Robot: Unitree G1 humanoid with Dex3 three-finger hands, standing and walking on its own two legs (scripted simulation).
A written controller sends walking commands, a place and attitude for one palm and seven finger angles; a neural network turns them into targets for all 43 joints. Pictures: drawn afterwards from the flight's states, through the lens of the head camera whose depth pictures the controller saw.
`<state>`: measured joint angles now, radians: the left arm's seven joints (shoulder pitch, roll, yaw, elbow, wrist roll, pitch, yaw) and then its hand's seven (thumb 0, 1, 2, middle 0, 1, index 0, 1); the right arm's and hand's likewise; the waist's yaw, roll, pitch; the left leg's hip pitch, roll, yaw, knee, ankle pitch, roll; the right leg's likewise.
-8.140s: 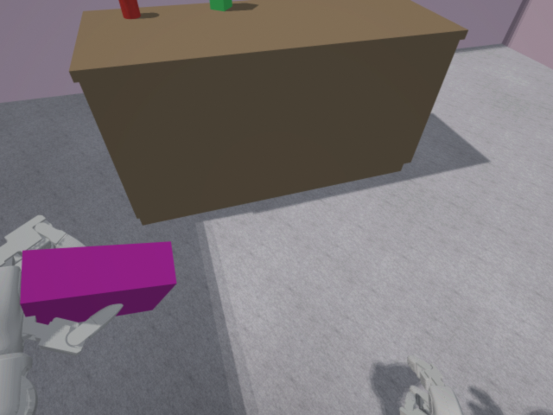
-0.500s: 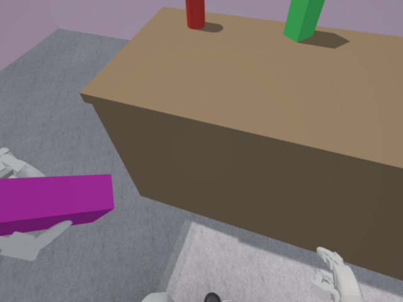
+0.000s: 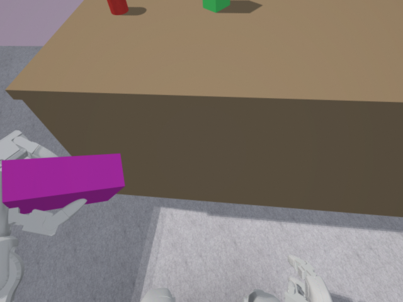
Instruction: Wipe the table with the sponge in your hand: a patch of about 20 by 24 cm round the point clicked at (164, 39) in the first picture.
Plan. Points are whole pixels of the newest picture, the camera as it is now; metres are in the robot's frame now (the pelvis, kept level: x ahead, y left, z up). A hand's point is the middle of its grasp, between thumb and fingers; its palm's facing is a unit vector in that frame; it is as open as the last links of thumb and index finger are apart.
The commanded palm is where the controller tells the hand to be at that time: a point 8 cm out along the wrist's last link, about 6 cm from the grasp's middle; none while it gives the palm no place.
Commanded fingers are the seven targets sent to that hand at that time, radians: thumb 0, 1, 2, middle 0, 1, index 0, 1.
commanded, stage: turn to face it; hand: left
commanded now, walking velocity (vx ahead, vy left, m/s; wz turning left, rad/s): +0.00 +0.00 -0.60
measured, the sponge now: (83, 183) +0.25 +0.20 +0.16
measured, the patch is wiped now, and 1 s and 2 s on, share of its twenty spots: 0.00 0.00 0.00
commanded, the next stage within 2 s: take the last steps up to it in 0.52 s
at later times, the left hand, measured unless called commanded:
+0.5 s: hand (122, 194) +0.22 +0.13 +0.18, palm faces +0.16 -0.89 -0.42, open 9.2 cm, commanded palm +0.19 +0.17 +0.21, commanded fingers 0.00 0.10 1.30 -1.20 -1.60 -1.20 -1.60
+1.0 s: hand (168, 235) +0.17 +0.05 +0.20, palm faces +0.06 -0.89 -0.46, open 9.2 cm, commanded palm +0.14 +0.11 +0.21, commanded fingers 0.00 0.10 1.30 -1.20 -1.60 -1.20 -1.60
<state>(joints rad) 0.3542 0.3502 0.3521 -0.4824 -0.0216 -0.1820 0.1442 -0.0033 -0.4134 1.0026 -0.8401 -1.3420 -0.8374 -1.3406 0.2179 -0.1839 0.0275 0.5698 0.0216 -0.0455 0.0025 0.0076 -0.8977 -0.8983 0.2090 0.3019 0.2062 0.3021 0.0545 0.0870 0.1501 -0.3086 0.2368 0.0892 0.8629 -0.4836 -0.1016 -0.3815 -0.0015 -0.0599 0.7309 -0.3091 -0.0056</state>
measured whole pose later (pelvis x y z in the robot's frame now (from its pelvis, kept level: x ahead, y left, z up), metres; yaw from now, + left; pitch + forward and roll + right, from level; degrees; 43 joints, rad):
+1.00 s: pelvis -0.10 -0.10 +0.04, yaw -20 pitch +1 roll +3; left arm 0.55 0.37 0.34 -0.50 -0.01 -0.22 0.16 0.00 -0.41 1.00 -0.84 -1.34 -0.83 -1.34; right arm 0.25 -0.28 -0.06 0.63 0.00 -0.02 -0.05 0.01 -0.90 -0.90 0.20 0.30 0.20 0.30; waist -0.02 -0.06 0.01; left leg -0.34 0.01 0.09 0.69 -0.42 0.01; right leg -0.28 -0.02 -0.08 0.39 -0.14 -0.08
